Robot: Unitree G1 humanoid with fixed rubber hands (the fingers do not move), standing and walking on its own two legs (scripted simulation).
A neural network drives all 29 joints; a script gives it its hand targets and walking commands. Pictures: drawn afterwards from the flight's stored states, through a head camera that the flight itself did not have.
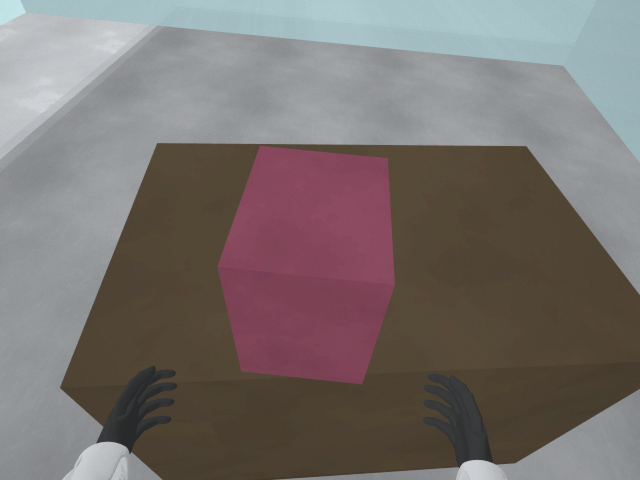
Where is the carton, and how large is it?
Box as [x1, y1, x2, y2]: [217, 146, 394, 383]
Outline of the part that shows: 260,146 217,266 241,370 361,383 394,285 387,158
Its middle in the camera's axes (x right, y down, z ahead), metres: -0.01 +0.05 +0.56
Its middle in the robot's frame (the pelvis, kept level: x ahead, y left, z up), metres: +0.38 +0.05 +0.03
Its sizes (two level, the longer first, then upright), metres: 0.223 0.184 0.254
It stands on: a pedestal, 0.68 m high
